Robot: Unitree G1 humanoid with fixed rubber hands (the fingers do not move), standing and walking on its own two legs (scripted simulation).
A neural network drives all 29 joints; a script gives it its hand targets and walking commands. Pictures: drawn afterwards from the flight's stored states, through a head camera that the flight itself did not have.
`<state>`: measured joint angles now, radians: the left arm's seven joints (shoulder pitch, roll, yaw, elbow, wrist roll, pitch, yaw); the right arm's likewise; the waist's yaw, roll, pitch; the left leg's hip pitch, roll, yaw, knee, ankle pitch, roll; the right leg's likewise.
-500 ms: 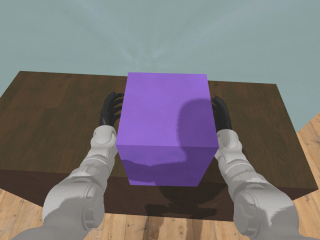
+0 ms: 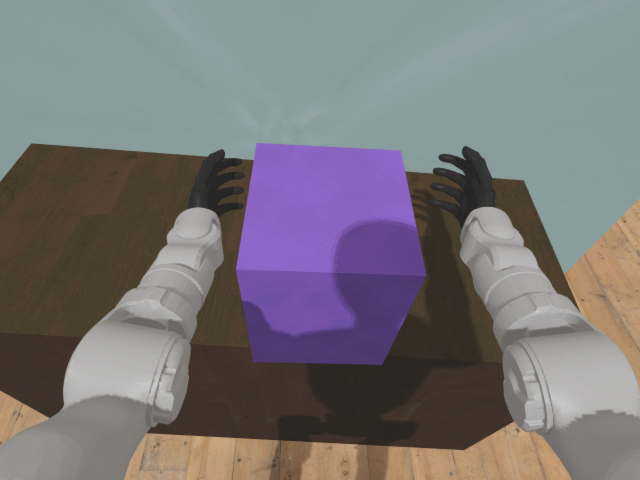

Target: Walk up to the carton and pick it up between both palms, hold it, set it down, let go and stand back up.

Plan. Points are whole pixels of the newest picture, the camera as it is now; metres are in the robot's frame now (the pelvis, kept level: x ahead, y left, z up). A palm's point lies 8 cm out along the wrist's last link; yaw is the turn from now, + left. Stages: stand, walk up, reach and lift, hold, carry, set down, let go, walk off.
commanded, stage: set down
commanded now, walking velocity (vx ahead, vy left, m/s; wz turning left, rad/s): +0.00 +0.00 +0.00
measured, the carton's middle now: (323, 261) +0.44 +0.03 +0.00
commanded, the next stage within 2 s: none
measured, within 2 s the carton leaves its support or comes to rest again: neither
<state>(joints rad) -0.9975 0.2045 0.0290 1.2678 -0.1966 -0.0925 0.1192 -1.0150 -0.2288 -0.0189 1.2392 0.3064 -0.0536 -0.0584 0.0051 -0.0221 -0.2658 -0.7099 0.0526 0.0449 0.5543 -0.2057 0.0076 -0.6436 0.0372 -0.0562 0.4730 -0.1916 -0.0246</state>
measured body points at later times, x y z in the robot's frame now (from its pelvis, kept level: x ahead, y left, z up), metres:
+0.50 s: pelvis +0.00 -0.01 +0.01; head +0.05 +0.00 +0.45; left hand +0.45 +0.20 +0.11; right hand +0.47 -0.13 +0.12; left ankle +0.02 +0.11 -0.73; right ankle +0.00 -0.11 -0.73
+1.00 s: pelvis +0.00 +0.00 +0.00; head +0.06 +0.01 +0.45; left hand +0.39 +0.22 +0.04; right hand +0.41 -0.14 +0.04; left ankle +0.02 +0.11 -0.73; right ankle +0.00 -0.11 -0.73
